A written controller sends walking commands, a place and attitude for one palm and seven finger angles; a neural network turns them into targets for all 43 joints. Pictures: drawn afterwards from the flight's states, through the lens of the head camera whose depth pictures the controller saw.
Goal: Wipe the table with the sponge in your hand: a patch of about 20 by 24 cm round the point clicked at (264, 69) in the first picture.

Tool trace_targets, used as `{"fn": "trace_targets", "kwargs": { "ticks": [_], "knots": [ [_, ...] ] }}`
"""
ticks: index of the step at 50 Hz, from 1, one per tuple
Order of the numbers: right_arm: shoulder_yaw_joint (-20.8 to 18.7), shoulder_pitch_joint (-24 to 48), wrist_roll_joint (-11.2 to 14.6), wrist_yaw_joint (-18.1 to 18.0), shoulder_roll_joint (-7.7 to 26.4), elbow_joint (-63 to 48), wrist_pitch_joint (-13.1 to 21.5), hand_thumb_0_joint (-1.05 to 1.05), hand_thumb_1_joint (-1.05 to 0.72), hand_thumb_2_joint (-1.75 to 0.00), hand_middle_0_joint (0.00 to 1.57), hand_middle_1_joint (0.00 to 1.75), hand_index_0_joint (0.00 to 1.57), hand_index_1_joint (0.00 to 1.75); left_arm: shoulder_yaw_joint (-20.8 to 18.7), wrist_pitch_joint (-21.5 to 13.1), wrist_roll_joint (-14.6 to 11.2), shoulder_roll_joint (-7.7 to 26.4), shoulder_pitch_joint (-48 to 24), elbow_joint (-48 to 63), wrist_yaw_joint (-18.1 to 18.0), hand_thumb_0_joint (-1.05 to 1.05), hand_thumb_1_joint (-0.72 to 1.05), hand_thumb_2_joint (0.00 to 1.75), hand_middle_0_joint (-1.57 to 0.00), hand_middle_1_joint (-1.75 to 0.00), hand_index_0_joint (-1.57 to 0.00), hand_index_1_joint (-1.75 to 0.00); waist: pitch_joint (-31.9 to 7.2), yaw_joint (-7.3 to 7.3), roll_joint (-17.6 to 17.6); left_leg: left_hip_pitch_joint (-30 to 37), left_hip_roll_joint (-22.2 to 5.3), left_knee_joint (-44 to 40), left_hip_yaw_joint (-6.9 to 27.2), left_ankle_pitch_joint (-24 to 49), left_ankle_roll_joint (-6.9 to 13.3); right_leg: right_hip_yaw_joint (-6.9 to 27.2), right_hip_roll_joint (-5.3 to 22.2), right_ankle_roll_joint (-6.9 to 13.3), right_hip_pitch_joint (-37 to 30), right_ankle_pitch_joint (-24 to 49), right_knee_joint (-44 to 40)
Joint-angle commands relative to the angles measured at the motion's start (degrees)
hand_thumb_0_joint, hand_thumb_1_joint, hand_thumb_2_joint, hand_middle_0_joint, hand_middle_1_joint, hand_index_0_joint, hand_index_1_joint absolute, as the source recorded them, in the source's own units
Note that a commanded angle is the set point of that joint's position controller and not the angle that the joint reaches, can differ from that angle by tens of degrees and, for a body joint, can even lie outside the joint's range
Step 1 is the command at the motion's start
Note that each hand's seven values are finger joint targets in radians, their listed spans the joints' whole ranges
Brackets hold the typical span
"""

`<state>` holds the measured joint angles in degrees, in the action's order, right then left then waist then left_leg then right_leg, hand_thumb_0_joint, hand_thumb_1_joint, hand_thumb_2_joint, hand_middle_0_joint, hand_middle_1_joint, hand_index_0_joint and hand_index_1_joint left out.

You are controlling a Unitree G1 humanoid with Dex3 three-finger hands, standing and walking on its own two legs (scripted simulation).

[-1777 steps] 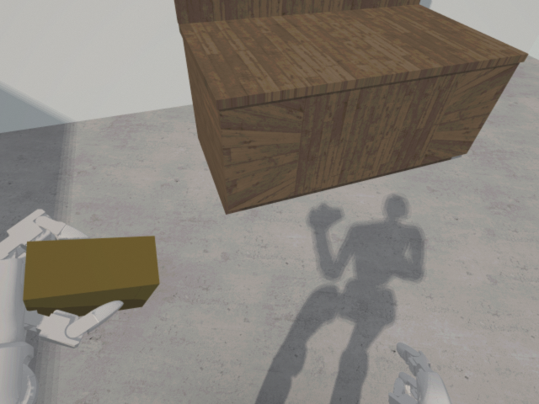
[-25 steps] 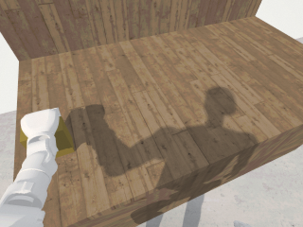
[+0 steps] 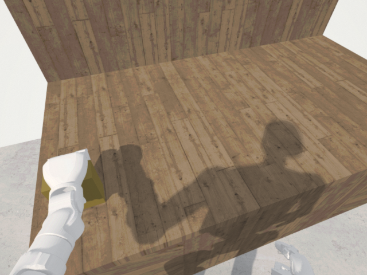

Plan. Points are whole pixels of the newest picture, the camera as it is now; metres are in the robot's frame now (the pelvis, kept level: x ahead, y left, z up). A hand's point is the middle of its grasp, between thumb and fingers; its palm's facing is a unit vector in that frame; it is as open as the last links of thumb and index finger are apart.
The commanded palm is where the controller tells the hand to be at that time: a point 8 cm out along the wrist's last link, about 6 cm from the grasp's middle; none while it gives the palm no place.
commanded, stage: wipe back along the first lane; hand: left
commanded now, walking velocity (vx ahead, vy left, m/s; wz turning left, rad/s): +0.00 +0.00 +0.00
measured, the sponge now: (78, 192) +0.31 +0.30 -0.04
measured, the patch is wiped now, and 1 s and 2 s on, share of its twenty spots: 1.00 1.00 1.00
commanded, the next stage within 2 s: lift the sponge slowly off the table in 0.54 s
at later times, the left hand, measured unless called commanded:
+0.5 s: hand (73, 202) +0.26 +0.28 +0.01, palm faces -0.04 -0.05 -1.00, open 9.8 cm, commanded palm +0.21 +0.26 +0.04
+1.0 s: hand (70, 215) +0.23 +0.27 +0.01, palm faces -0.05 -0.10 -0.99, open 9.8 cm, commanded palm +0.20 +0.26 +0.07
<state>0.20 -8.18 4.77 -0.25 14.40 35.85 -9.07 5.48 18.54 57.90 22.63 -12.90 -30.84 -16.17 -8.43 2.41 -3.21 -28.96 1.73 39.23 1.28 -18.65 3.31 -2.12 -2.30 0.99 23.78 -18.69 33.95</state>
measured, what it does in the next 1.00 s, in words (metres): stands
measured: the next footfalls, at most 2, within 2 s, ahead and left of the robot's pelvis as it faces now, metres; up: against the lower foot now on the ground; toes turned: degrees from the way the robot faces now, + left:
none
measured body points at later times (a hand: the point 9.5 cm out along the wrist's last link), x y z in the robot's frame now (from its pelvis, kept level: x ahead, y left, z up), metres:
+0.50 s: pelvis +0.00 -0.01 +0.00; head +0.00 -0.03 +0.45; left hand +0.26 +0.28 +0.06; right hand +0.20 -0.25 -0.09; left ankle +0.01 +0.08 -0.72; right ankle -0.02 -0.12 -0.72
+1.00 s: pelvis -0.01 -0.01 +0.01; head -0.02 -0.03 +0.46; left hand +0.23 +0.27 +0.07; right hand +0.21 -0.23 -0.08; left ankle +0.01 +0.08 -0.72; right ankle -0.02 -0.12 -0.72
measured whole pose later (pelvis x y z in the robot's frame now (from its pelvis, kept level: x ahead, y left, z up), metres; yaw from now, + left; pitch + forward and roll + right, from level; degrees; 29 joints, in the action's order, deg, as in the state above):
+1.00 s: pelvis -0.01 -0.01 +0.01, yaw -1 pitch +3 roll -2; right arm 0.2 -4.7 3.7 -1.9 13.8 37.0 -6.2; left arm 5.8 18.7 56.0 20.8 5.1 -13.1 -13.9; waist -5.6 4.7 -4.0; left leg -20.9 1.4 34.8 0.5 -16.6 2.7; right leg -1.1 -2.6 1.6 16.8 -17.1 31.1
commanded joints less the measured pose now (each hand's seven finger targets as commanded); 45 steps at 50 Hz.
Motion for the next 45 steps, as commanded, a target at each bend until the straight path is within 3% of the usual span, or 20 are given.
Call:
{"fn": "trace_targets", "kwargs": {
  "ticks": [1, 2, 3, 4, 7, 8, 12, 13, 15, 18, 21, 23, 27, 28, 32, 33, 35, 37, 38, 45],
  "knots": [
    [-2.4, 6.0, -0.2, -0.5, 7.8, -8.1, 2.4, 0.0, -0.9, -0.9, 0.2, 0.3, 0.2, 0.3, 0.6, 0.2, -1.3, 3.3, -1.5, 3.2, 2.5, 0.0, 0.1, 1.3, -1.2, -1.6, -1.2, -1.6, -7.1, -0.61, 4.5, 9.8, -0.7, -5.2, 3.4, 16.1, -1.2, 0.5, -1.5, 3.7, -1.5, 15.0, -3.6],
    [-2.4, 6.1, -0.2, -0.5, 7.6, -8.3, 2.5, 0.0, -0.9, -0.9, 0.2, 0.3, 0.2, 0.3, 1.2, 0.4, -1.7, 2.4, -0.3, 3.8, 2.6, 0.0, 0.1, 1.3, -1.2, -1.6, -1.2, -1.6, -7.0, -0.5, 4.7, 9.8, -0.8, -5.4, 3.2, 15.9, -1.1, 0.6, -1.5, 3.7, -1.9, 15.2, -3.7],
    [-2.6, 6.6, -0.1, -0.6, 8.0, -7.9, 2.6, 0.0, -0.9, -0.9, 0.2, 0.3, 0.2, 0.3, -2.0, 0.3, -1.9, 5.5, 0.2, 4.5, 2.3, 0.0, 0.1, 1.3, -1.2, -1.6, -1.2, -1.6, -7.7, 0.18, 4.0, 10.1, -0.9, -5.4, 3.4, 16.6, -1.1, 1.3, -1.5, 4.0, -2.7, 15.9, -3.5],
    [-2.4, 6.4, -0.1, -0.6, 7.6, -8.3, 2.7, 0.0, -0.9, -0.9, 0.2, 0.3, 0.2, 0.3, 0.5, 0.5, -1.9, 2.8, 1.5, 5.2, 2.5, 0.0, 0.1, 1.3, -1.2, -1.6, -1.2, -1.6, -8.4, 0.01, 4.6, 10.4, -0.5, -5.2, 3.3, 17.0, -1.0, 0.7, -1.4, 3.7, -3.4, 16.7, -3.5],
    [-2.3, 7.1, -0.2, -0.6, 7.6, -8.5, 3.0, 0.0, -0.9, -0.9, 0.2, 0.3, 0.2, 0.3, -0.9, 0.6, -2.4, 3.9, 5.1, 6.0, 2.6, 0.0, 0.1, 1.3, -1.2, -1.6, -1.2, -1.6, -7.1, 0.29, 6.0, 9.1, -0.3, -5.3, 2.7, 16.9, -0.9, 1.6, -1.2, 3.6, -4.7, 19.3, -3.7],
    [-2.3, 7.6, -0.2, -0.6, 7.9, -8.4, 3.2, 0.0, -0.9, -0.9, 0.2, 0.3, 0.2, 0.3, -3.1, 0.4, -3.1, 5.8, 6.5, 7.5, 2.6, 0.0, 0.1, 1.3, -1.2, -1.6, -1.2, -1.6, -8.1, 1.2, 5.0, 9.2, -0.2, -5.6, 2.8, 17.2, -0.9, 2.4, -1.1, 3.8, -6.0, 20.2, -3.7],
    [-2.1, 8.3, -0.1, -0.7, 7.5, -8.7, 3.5, 0.0, -0.9, -0.9, 0.2, 0.3, 0.2, 0.3, -0.8, 0.9, -3.1, 3.5, 7.8, 9.2, 2.9, 0.0, 0.1, 1.3, -1.2, -1.6, -1.2, -1.6, -5.2, 0.48, 5.5, 8.9, -0.2, -6.3, 2.4, 15.4, -0.9, 2.0, -1.0, 3.4, -5.3, 18.6, -4.5],
    [-2.2, 8.5, -0.2, -0.8, 7.7, -8.6, 3.6, 0.0, -0.9, -0.9, 0.2, 0.3, 0.2, 0.3, -3.0, 0.8, -3.4, 5.3, 8.1, 10.2, 2.7, 0.0, 0.1, 1.3, -1.2, -1.6, -1.2, -1.6, -5.8, 1.06, 5.2, 9.1, -0.2, -6.4, 2.6, 15.6, -0.8, 2.7, -1.0, 3.7, -6.0, 19.1, -4.5],
    [-2.2, 8.7, -0.2, -0.7, 7.3, -8.9, 3.8, 0.0, -0.9, -0.9, 0.2, 0.3, 0.2, 0.3, -1.2, 0.7, -3.5, 3.1, 10.8, 11.0, 2.8, 0.0, 0.1, 1.3, -1.2, -1.6, -1.2, -1.6, -5.7, 0.9, 5.9, 9.2, -0.1, -6.2, 2.3, 15.8, -0.7, 2.4, -0.9, 3.4, -6.5, 20.0, -4.6],
    [-2.3, 9.6, -0.3, -0.6, 7.5, -8.9, 4.3, 0.0, -0.9, -0.9, 0.2, 0.3, 0.2, 0.3, -3.8, 0.1, -3.9, 5.3, 14.8, 13.2, 2.6, 0.0, 0.1, 1.3, -1.2, -1.6, -1.2, -1.6, -6.4, 1.92, 4.8, 9.4, 0.0, -6.5, 2.4, 16.5, -0.8, 3.6, -0.7, 3.7, -7.9, 22.0, -4.5],
    [-2.3, 10.0, -0.3, -0.7, 7.2, -8.9, 4.4, 0.0, -0.9, -0.9, 0.2, 0.3, 0.2, 0.3, -2.2, 0.3, -3.9, 3.7, 15.2, 14.1, 2.5, 0.0, 0.1, 1.3, -1.2, -1.6, -1.2, -1.6, -4.2, 1.23, 6.8, 9.2, 0.1, -6.6, 2.1, 14.8, -0.7, 3.2, -0.8, 3.3, -6.9, 20.5, -5.2],
    [-2.5, 10.9, -0.4, -0.7, 7.2, -9.1, 4.6, 0.0, -0.9, -0.9, 0.2, 0.3, 0.2, 0.3, -4.2, 0.2, -4.5, 4.8, 17.8, 16.3, 2.0, 0.0, 0.1, 1.3, -1.2, -1.6, -1.2, -1.6, -4.5, 2.3, 5.6, 9.4, 0.0, -7.1, 2.2, 14.8, -0.8, 4.0, -0.8, 3.6, -7.6, 20.4, -5.2],
    [-2.4, 11.7, -0.5, -0.7, 6.7, -9.5, 4.8, 0.0, -0.9, -0.9, 0.2, 0.3, 0.2, 0.3, -2.1, 0.5, -4.7, 2.6, 21.2, 18.1, 1.9, 0.0, 0.1, 1.3, -1.2, -1.6, -1.2, -1.6, -3.7, 2.19, 6.6, 9.7, 0.1, -7.3, 1.8, 14.0, -0.8, 3.7, -0.6, 3.2, -7.7, 19.9, -5.6],
    [-2.4, 11.9, -0.5, -0.9, 7.1, -9.1, 4.7, 0.0, -0.9, -0.9, 0.2, 0.3, 0.2, 0.3, -3.7, 0.5, -4.6, 4.4, 19.3, 18.6, 1.8, 0.0, 0.1, 1.3, -1.2, -1.6, -1.2, -1.6, -3.2, 2.15, 5.8, 9.6, -0.1, -7.7, 2.3, 13.2, -0.7, 4.3, -0.8, 3.6, -7.2, 18.4, -5.8],
    [-2.3, 12.3, -0.6, -1.2, 6.7, -9.1, 4.8, 0.0, -0.9, -0.9, 0.2, 0.3, 0.2, 0.3, -1.1, 1.2, -3.8, 2.3, 17.8, 18.4, 1.8, 0.0, 0.1, 1.3, -1.2, -1.6, -1.2, -1.6, -1.7, 1.77, 5.7, 10.1, -0.1, -8.1, 2.2, 11.1, -0.7, 3.6, -1.0, 3.4, -5.4, 13.7, -6.5],
    [-2.4, 12.5, -0.7, -1.5, 7.0, -8.8, 4.8, 0.0, -0.9, -0.9, 0.2, 0.3, 0.2, 0.3, -3.7, 0.9, -4.0, 4.8, 16.4, 19.7, 1.6, 0.0, 0.1, 1.3, -1.2, -1.6, -1.2, -1.6, -3.0, 2.24, 5.3, 10.4, -0.1, -8.3, 2.5, 11.0, -0.7, 4.5, -1.2, 3.7, -6.1, 13.7, -6.5],
    [-2.3, 12.6, -0.6, -1.7, 6.5, -9.3, 4.9, 0.0, -0.9, -0.9, 0.2, 0.3, 0.2, 0.3, -2.0, 1.2, -3.9, 3.3, 16.1, 19.8, 1.7, 0.0, 0.1, 1.3, -1.2, -1.6, -1.2, -1.6, -2.8, 2.02, 5.2, 10.5, 0.2, -8.4, 2.2, 10.4, -0.5, 4.0, -0.9, 3.4, -6.4, 12.6, -6.8],
    [-2.2, 12.7, -0.8, -2.0, 6.7, -8.6, 4.8, 0.0, -0.9, -0.9, 0.2, 0.3, 0.2, 0.3, -2.7, 1.2, -2.9, 4.8, 13.1, 19.2, 1.9, 0.0, 0.1, 1.3, -1.2, -1.6, -1.2, -1.6, -2.9, 1.86, 5.5, 11.0, 0.3, -8.5, 2.5, 10.7, -0.5, 4.2, -1.1, 3.5, -6.1, 12.2, -7.1],
    [-2.2, 13.1, -0.8, -2.1, 6.9, -8.6, 5.0, 0.0, -0.9, -0.9, 0.2, 0.3, 0.2, 0.3, -4.1, 0.9, -3.0, 6.2, 11.6, 21.3, 1.9, 0.0, 0.1, 1.3, -1.2, -1.6, -1.2, -1.6, -3.9, 2.29, 3.5, 11.8, 0.2, -8.8, 2.7, 11.0, -0.5, 4.7, -1.1, 3.9, -6.6, 12.6, -7.0],
    [-2.3, 13.6, -1.1, -1.9, 6.0, -8.9, 5.7, 0.0, -0.9, -0.9, 0.2, 0.3, 0.2, 0.3, -2.8, -0.2, -2.6, 5.0, 12.4, 24.3, 2.2, 0.0, 0.1, 1.3, -1.2, -1.6, -1.2, -1.6, -4.3, 2.39, 2.8, 14.1, 0.0, -9.1, 3.3, 12.5, -0.3, 3.7, -1.1, 3.9, -7.2, 12.4, -7.4]
  ]
}}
